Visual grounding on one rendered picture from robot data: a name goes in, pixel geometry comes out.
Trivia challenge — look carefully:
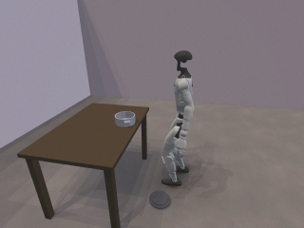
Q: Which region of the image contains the left robot hand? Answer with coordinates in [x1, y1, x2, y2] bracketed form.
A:
[173, 138, 187, 158]

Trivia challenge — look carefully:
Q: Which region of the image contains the lid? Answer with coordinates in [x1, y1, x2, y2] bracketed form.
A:
[149, 190, 171, 209]

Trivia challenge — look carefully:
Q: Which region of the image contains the robot head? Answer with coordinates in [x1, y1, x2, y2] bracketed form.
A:
[174, 50, 193, 79]

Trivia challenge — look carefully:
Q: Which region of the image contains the table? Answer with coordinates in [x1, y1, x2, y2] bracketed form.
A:
[17, 103, 149, 228]

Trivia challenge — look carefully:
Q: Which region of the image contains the robot torso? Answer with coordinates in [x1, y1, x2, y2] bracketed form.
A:
[174, 75, 193, 126]

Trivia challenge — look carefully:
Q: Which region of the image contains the robot left upper arm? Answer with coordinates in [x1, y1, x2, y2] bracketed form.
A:
[178, 79, 195, 112]

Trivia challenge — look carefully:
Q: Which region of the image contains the pot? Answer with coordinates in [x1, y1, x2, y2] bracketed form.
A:
[115, 111, 136, 127]

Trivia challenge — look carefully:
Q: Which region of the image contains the left robot forearm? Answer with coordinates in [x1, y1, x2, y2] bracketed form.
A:
[179, 106, 193, 139]

